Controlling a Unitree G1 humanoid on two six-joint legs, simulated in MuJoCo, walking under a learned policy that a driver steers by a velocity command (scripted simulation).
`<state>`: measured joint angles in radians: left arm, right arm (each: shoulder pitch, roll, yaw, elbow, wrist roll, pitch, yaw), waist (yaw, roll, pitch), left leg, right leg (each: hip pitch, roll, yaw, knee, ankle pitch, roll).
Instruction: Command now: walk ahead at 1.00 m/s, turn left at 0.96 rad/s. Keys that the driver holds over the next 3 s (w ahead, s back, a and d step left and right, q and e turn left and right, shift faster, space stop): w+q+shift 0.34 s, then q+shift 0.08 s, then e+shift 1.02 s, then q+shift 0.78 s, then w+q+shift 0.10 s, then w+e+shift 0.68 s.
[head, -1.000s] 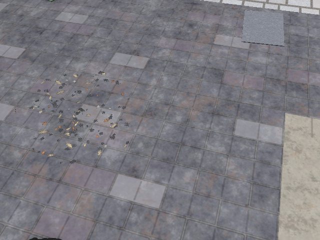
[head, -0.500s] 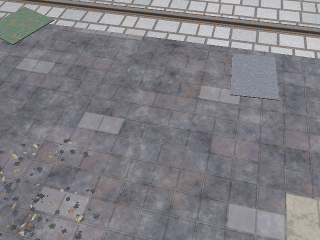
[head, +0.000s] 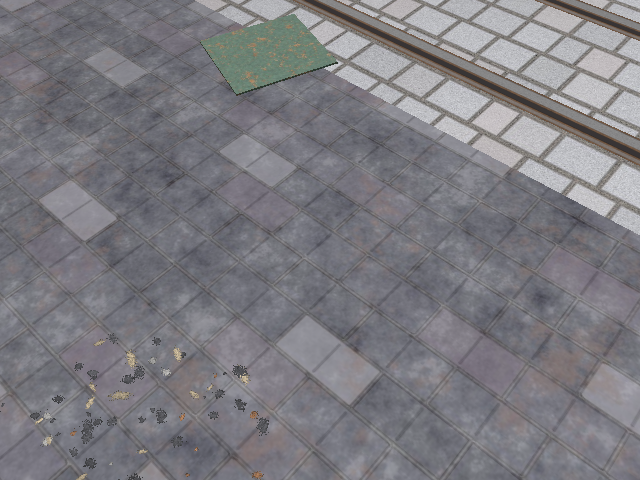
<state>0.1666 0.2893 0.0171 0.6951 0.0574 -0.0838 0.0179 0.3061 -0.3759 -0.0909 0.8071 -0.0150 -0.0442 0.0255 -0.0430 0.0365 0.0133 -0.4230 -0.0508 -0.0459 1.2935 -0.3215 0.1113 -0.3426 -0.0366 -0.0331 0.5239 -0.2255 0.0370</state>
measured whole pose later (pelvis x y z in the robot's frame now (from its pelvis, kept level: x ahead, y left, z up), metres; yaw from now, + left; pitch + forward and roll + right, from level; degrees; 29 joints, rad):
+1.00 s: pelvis +0.66 +0.08 +0.00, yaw +12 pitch +0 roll +2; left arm 0.30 0.29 0.08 0.74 0.00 0.04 -0.01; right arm 0.09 -0.27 -0.01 0.70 -0.04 0.05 -0.03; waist 0.06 0.01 0.10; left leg -0.57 -0.01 -0.14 1.06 -0.32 -0.04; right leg -0.37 0.20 0.14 0.40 0.00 -0.12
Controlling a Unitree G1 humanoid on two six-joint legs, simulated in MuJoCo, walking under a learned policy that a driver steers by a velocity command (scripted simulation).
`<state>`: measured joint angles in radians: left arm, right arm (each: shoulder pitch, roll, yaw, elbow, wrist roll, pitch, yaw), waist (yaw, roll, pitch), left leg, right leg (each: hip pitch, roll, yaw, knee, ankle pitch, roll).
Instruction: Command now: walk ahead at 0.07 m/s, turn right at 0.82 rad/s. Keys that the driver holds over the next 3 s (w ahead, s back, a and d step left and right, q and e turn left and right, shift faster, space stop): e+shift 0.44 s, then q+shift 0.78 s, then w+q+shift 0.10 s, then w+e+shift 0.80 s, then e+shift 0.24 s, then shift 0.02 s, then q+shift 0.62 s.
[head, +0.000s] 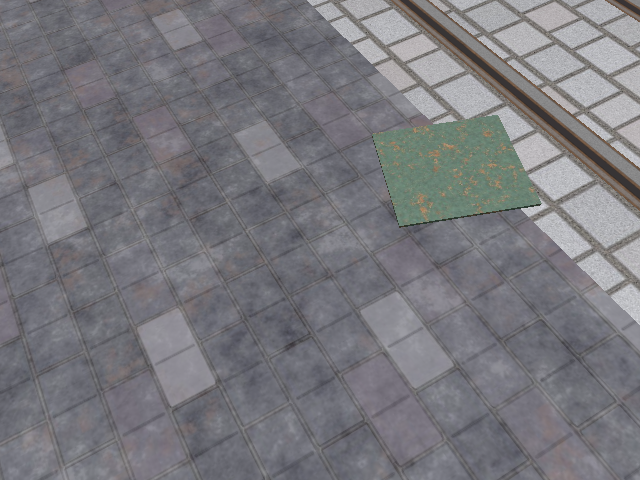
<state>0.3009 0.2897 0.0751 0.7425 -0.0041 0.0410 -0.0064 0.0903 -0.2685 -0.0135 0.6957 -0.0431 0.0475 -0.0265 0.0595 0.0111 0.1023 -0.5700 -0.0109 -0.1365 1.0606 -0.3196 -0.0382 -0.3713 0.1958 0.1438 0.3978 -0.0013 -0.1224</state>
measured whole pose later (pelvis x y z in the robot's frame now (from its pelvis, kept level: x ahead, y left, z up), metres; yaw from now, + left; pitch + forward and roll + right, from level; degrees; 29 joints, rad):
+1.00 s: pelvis +0.08 +0.08 +0.01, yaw -11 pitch +1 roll +0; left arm 0.15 0.28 0.00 0.74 0.02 0.04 0.06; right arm 0.27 -0.35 -0.10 0.82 -0.02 0.08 0.02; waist -0.04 0.05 0.07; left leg -0.50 -0.07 -0.06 1.08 -0.42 -0.03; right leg -0.11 0.04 -0.02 0.38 -0.27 -0.05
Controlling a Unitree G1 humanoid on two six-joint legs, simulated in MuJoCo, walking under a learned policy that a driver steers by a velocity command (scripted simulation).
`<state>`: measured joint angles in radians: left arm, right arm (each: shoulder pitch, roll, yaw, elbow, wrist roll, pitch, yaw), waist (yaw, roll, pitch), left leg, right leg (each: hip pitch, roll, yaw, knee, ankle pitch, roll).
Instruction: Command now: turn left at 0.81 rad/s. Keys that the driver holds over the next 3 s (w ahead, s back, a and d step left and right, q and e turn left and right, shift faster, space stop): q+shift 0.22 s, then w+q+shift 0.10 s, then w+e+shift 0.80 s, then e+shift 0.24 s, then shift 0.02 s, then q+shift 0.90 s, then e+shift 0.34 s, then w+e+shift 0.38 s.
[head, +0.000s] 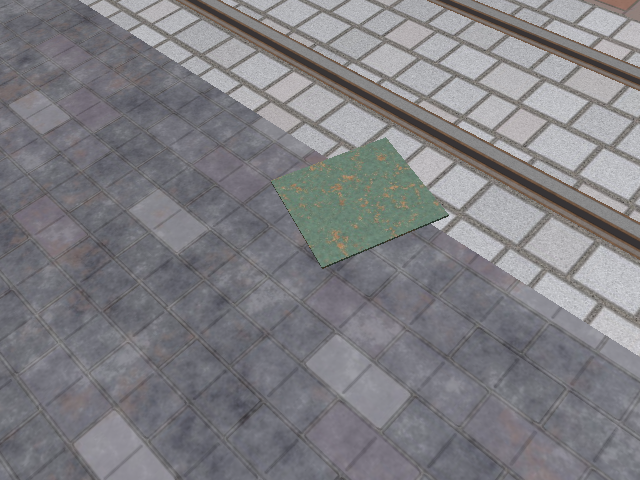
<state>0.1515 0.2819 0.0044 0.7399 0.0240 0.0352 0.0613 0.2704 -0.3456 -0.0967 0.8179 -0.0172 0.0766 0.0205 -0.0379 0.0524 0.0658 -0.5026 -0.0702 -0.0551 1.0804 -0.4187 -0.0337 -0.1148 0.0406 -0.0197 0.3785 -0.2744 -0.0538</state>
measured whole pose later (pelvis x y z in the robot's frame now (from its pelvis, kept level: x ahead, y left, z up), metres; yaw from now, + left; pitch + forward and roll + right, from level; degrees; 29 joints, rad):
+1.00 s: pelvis +0.45 +0.12 -0.02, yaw -3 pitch +1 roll -2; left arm 0.38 0.33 0.07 0.84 0.01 -0.02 -0.01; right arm 0.19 -0.24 0.03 0.69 -0.07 -0.10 0.01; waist 0.02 0.00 0.01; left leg -0.53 0.07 -0.09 1.35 -0.32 -0.01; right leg -0.24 0.22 0.01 0.50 -0.27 -0.18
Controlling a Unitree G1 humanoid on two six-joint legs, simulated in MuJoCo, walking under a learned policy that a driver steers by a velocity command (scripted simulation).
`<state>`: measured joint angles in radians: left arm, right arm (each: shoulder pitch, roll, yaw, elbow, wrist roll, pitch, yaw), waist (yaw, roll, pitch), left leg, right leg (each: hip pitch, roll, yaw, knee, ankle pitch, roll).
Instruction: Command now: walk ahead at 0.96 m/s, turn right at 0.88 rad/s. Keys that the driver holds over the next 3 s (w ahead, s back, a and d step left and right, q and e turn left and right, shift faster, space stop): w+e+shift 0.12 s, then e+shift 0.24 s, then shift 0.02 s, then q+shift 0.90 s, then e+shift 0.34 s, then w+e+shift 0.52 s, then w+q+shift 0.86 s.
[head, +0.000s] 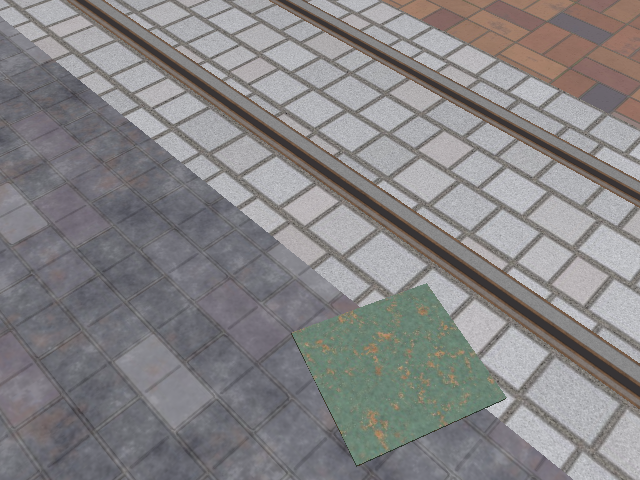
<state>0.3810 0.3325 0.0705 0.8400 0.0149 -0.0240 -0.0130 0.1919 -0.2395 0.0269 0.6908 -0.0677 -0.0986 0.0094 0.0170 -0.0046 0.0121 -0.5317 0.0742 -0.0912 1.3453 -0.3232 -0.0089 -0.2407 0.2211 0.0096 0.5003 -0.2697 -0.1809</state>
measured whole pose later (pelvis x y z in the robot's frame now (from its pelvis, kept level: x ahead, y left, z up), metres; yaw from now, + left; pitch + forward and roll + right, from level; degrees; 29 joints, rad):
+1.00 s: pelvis +0.47 +0.04 -0.01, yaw -3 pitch +0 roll -2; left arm 0.16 0.28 0.05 0.70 0.03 0.02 0.03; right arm 0.23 -0.30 -0.07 0.68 -0.01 0.07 0.04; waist -0.01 -0.02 0.05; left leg -0.32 0.01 0.06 0.67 -0.34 0.04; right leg -0.36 -0.15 -0.25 0.66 -0.29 0.02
